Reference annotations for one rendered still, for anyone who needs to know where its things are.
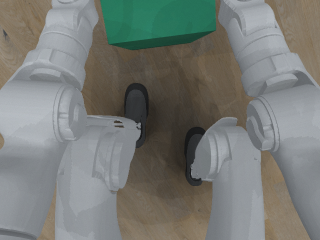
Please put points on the carton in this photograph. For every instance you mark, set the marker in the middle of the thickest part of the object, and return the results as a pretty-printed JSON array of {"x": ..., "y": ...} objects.
[{"x": 143, "y": 24}]

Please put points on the robot thigh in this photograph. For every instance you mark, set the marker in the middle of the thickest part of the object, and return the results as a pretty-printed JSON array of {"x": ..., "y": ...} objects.
[
  {"x": 237, "y": 210},
  {"x": 96, "y": 165}
]

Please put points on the robot left thigh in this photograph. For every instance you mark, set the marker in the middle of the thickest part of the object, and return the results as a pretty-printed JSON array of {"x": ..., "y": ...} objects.
[{"x": 96, "y": 165}]

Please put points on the left robot upper arm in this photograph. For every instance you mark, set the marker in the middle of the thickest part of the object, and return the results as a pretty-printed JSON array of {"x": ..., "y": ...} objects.
[{"x": 37, "y": 121}]

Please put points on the left robot forearm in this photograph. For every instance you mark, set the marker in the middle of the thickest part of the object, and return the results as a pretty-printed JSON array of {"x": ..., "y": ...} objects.
[{"x": 63, "y": 45}]

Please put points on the right robot upper arm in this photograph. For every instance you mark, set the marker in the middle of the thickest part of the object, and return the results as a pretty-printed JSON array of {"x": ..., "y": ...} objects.
[{"x": 286, "y": 123}]

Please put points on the robot right thigh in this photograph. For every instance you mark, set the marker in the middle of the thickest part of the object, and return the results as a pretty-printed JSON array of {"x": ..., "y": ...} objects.
[{"x": 237, "y": 210}]

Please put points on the right robot forearm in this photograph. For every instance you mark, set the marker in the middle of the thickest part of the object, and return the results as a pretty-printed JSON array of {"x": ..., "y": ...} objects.
[{"x": 259, "y": 47}]

